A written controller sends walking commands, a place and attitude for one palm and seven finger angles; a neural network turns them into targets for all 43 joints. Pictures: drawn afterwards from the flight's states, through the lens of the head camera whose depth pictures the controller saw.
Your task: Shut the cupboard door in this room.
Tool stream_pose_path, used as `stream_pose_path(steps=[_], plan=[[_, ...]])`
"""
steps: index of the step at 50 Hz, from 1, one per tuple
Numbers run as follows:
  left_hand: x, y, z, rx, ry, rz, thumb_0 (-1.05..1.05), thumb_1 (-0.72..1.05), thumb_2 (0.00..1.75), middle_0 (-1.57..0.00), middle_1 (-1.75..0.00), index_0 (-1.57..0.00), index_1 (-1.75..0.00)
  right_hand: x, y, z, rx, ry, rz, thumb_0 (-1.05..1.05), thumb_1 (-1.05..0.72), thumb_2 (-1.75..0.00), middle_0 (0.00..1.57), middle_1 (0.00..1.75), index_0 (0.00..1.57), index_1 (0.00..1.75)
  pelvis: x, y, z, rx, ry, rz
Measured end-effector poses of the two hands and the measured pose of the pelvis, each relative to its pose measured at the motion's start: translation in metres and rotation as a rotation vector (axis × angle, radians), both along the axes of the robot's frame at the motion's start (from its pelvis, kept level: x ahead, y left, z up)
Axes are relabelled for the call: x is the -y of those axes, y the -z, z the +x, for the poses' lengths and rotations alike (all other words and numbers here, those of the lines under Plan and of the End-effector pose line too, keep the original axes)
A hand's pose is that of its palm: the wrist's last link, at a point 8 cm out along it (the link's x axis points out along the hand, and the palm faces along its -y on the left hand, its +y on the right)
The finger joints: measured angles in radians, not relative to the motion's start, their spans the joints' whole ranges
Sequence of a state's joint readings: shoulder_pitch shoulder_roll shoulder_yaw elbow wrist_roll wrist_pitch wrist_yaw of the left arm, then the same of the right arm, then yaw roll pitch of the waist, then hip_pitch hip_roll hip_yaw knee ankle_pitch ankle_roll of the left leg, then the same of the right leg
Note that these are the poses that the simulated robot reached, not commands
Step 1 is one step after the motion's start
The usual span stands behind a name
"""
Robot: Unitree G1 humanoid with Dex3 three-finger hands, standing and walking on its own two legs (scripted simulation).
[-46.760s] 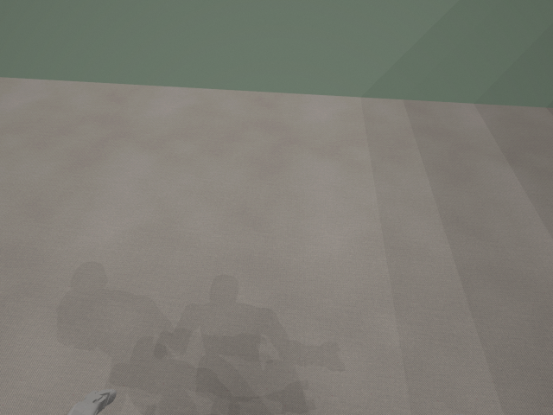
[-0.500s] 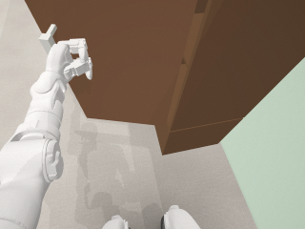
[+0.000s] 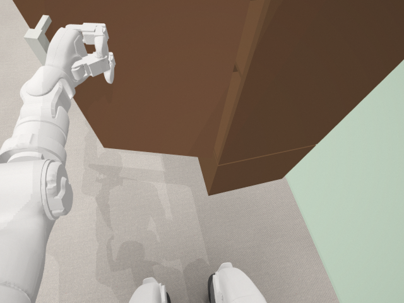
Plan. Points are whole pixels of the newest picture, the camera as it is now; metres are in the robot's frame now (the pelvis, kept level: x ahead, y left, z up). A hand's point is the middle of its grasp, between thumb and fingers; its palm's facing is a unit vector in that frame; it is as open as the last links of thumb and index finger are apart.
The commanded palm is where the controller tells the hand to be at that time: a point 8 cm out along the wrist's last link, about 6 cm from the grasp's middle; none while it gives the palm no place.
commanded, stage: push the door shut along its arc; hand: left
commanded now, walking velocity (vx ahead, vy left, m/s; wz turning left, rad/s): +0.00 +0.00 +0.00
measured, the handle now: (55, 56) +0.57 +0.20 +0.11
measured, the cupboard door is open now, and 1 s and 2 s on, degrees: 71 54 54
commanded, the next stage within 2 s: pull the fist back off the door in 0.28 s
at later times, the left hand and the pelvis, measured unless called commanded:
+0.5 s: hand (123, 40) +0.58 +0.08 +0.13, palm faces -0.11 -0.99 +0.13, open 3.2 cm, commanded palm +0.58 +0.10 +0.11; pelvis -0.02 +0.01 -0.02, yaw +0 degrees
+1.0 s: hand (136, 53) +0.55 +0.06 +0.12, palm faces +0.05 -1.00 -0.03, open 3.1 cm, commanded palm +0.51 +0.10 +0.11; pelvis +0.02 -0.01 +0.01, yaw -1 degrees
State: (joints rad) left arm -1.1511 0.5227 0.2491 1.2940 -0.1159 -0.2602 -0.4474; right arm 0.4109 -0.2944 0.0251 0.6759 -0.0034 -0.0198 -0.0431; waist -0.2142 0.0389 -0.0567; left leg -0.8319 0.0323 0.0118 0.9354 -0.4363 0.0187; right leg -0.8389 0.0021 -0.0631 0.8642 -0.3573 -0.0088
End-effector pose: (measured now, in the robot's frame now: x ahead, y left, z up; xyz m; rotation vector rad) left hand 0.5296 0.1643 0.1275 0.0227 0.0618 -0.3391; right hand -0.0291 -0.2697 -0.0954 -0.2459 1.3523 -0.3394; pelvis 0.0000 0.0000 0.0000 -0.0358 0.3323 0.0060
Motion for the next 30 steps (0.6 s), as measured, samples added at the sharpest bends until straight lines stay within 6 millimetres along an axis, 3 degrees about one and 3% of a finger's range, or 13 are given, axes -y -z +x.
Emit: stream_pose_path(steps=[9, 20, 26, 30], plan=[[0.008, -0.002, 0.01, 0.002, 0.025, -0.001, 0.04, 0.96, 0.99, -1.3, -1.5, -1.29, -1.5, 0.005, 0.004, -0.005, -0.002, -0.023, -0.035, 0.0, -0.9, -0.9, 0.21, 0.3, 0.2, 0.3, -0.001, 0.009, -0.01, -0.03, -0.012, -0.009], [0.024, -0.001, 0.026, 0.006, 0.049, 0.002, 0.03, 1.05, 1.05, -1.3, -1.5, -1.3, -1.5, -0.006, 0.012, -0.032, -0.053, 0.005, -0.027, 0.0, -0.9, -0.9, 0.21, 0.3, 0.2, 0.3, -0.004, 0.02, -0.017, -0.071, -0.009, -0.017], [0.035, 0.008, 0.039, -0.034, -0.29, -0.145, 0.01, 0.9, 0.98, -1.3, -1.5, -1.3, -1.5, -0.023, 0.015, -0.044, -0.083, -0.022, 0.039, 0.0, -0.9, -0.9, 0.21, 0.3, 0.2, 0.3, -0.006, 0.024, -0.015, -0.119, -0.012, -0.022], [0.049, 0.009, 0.043, 0.041, -0.446, -0.048, -0.01, 0.88, 0.95, -1.3, -1.5, -1.29, -1.5, -0.035, 0.018, -0.052, -0.11, -0.035, 0.108, 0.0, -0.9, -0.9, 0.21, 0.3, 0.2, 0.3, -0.004, 0.028, -0.011, -0.142, -0.006, -0.018]])
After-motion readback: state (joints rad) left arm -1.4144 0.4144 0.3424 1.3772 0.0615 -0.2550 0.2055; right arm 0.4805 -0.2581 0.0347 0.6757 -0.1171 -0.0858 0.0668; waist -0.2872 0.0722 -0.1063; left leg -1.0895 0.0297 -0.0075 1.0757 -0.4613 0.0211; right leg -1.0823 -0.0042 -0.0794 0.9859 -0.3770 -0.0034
